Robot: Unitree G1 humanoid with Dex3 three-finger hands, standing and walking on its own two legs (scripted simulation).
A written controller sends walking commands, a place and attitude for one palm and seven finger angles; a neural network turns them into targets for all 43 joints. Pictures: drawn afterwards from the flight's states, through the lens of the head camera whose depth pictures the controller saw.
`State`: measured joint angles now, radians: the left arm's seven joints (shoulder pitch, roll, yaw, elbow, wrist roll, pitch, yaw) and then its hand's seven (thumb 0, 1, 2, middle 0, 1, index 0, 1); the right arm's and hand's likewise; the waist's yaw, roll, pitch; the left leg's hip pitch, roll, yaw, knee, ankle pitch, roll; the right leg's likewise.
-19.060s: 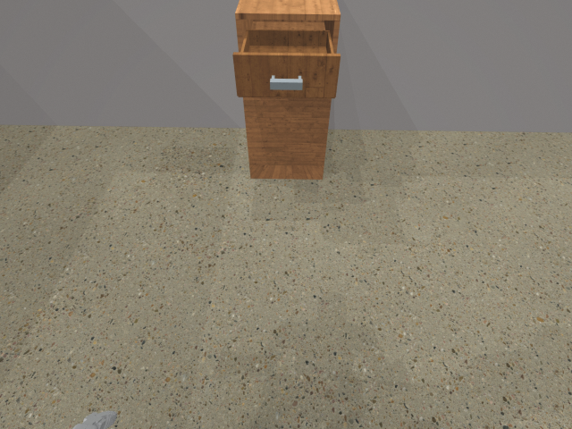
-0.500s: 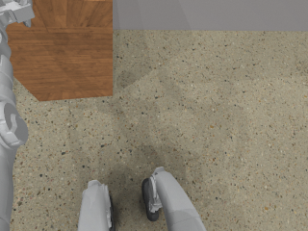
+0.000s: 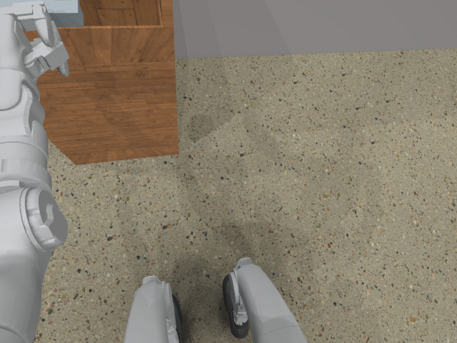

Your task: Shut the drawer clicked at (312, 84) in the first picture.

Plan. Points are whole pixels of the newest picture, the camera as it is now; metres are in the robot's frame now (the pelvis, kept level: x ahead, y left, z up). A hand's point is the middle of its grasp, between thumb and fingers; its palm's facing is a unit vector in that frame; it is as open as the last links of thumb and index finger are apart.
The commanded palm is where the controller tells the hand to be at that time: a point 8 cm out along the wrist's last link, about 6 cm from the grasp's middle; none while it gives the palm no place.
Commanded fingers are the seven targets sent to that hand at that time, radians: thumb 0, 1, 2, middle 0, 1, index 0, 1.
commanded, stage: pull the fist back off the drawer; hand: left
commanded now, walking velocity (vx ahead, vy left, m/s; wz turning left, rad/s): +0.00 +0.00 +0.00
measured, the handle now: (43, 3) +0.65 +0.20 +0.06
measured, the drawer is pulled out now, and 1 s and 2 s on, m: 0.00 0.00 0.00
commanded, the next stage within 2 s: draw the hand back to the body in 0.06 s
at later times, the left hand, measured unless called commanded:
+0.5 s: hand (12, 77) +0.47 +0.20 +0.13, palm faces +0.07 -1.00 -0.04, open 3.3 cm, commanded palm +0.43 +0.24 +0.14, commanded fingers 0.00 0.90 0.90 -1.40 -1.60 -1.40 -1.60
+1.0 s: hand out of the picture +0.31 +0.23 +0.21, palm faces +0.33 -0.90 -0.28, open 3.3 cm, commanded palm +0.27 +0.26 +0.23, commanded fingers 0.00 0.90 0.90 -1.40 -1.60 -1.40 -1.60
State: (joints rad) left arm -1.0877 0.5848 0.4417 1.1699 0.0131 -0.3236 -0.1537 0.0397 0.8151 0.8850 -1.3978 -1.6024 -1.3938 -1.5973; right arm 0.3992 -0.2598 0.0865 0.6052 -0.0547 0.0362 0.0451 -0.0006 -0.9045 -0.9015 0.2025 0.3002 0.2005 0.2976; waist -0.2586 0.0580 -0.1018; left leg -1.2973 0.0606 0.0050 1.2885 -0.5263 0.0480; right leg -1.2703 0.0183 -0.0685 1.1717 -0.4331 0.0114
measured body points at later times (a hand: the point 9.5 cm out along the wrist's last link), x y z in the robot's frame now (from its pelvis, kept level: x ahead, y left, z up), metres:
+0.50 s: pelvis +0.07 +0.00 +0.07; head +0.16 +0.01 +0.51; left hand +0.46 +0.25 +0.13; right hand +0.16 -0.25 -0.04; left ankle +0.03 +0.09 -0.62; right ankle +0.05 -0.13 -0.62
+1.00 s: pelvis +0.05 -0.01 +0.11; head +0.05 -0.03 +0.56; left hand +0.29 +0.27 +0.23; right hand +0.26 -0.22 +0.03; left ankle +0.03 +0.09 -0.62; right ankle +0.05 -0.13 -0.62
